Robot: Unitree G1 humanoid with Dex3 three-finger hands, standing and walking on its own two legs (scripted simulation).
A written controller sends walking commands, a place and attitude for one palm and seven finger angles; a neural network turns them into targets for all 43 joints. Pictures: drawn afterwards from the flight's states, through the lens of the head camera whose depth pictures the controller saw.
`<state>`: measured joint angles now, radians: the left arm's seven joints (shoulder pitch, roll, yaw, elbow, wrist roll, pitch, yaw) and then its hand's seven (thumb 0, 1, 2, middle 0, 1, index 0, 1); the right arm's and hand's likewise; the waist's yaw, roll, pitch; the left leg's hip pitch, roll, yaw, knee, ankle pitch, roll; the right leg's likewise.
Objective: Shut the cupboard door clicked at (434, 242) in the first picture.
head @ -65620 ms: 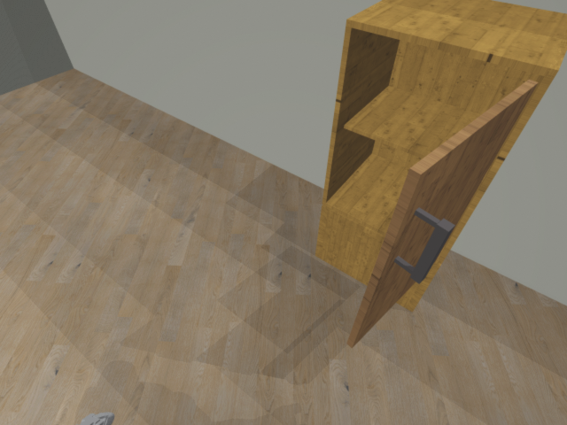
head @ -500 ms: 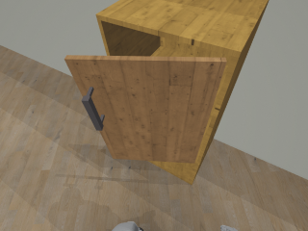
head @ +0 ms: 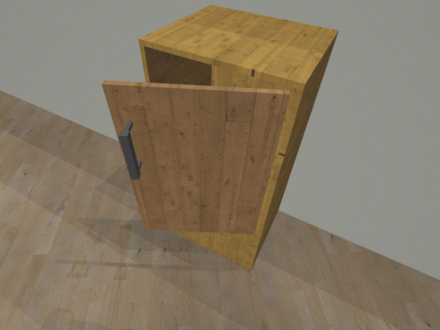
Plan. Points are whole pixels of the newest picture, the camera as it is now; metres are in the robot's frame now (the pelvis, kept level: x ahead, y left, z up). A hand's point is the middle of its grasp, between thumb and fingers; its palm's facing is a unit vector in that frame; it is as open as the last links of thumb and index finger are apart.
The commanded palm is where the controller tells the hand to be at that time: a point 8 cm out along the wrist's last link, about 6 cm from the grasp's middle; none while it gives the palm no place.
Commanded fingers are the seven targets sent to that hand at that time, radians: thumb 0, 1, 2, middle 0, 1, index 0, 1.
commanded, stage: come to a stop and stand still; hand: left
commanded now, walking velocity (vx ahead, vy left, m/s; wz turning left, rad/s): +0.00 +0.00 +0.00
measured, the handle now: (132, 151) +0.53 +0.24 +0.01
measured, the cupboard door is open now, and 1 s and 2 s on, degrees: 26 26 26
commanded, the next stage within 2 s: look again from close up in 0.84 s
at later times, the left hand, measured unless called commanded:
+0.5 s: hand out of the picture -0.14 +0.21 -0.18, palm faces +0.09 -0.97 -0.21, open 7.4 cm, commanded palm none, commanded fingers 0.00 0.90 0.90 -0.20 -0.30 -0.20 -0.30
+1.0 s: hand out of the picture -0.08 +0.22 -0.17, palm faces +0.02 -0.98 -0.18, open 7.4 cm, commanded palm none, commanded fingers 0.00 0.90 0.90 -0.20 -0.30 -0.20 -0.30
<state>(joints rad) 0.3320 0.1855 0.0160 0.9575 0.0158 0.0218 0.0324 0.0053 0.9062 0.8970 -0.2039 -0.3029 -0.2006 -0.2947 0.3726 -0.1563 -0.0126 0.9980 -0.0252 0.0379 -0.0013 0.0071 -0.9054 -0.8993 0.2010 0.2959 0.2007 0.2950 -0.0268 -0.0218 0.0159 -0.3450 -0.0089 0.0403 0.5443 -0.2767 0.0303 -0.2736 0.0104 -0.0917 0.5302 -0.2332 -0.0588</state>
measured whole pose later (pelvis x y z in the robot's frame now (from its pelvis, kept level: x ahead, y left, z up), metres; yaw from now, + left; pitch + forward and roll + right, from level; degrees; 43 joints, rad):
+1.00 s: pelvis -0.09 +0.05 +0.00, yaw -1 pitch -1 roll +0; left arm 0.33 0.15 0.01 1.03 0.01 -0.01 0.03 0.01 0.92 0.90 -0.20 -0.30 -0.20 -0.29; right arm 0.35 -0.12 0.01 1.09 -0.01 0.01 -0.02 0.01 -0.91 -0.90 0.20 0.30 0.20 0.30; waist -0.01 0.00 0.00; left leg -0.23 0.00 0.05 0.53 -0.28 0.03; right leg -0.19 0.01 -0.04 0.50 -0.29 -0.02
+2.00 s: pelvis +0.01 +0.08 -0.01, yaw -2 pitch -2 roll -1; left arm 0.44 0.14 0.03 1.13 0.02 0.00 0.02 0.00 0.91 0.90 -0.20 -0.30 -0.20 -0.29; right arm 0.32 -0.13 0.00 1.08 -0.02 -0.06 -0.03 0.01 -0.91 -0.90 0.20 0.30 0.20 0.29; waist 0.00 -0.06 0.04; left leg -0.18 -0.01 0.14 0.63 -0.41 0.08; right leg -0.23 -0.02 -0.02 0.94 -0.49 -0.04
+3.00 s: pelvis +0.07 +0.10 -0.01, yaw -1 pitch -3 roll +1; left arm 0.39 0.21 0.04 0.93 0.04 0.06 0.01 0.01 0.91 0.90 -0.20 -0.30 -0.20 -0.29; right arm 0.30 -0.21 -0.02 0.87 -0.04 0.04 0.00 0.01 -0.90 -0.90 0.20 0.30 0.20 0.30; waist 0.02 0.06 -0.07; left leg -0.23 -0.02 0.13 0.60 -0.33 0.07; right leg -0.37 0.01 -0.03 0.82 -0.39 -0.02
